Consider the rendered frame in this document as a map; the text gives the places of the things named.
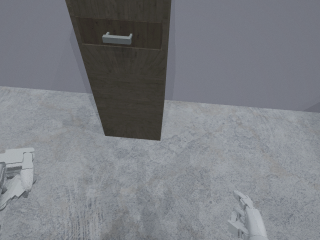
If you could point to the drawer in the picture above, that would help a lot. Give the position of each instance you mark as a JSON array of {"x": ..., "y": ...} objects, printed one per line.
[{"x": 145, "y": 34}]

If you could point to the robot left hand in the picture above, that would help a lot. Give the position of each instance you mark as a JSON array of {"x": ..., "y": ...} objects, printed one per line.
[{"x": 17, "y": 165}]

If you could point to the handle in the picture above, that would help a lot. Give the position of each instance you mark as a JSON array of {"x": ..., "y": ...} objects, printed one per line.
[{"x": 116, "y": 39}]

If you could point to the cabinet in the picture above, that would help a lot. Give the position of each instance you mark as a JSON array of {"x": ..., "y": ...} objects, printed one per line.
[{"x": 128, "y": 83}]

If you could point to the robot right hand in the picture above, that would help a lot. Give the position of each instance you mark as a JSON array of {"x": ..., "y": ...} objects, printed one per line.
[{"x": 251, "y": 222}]

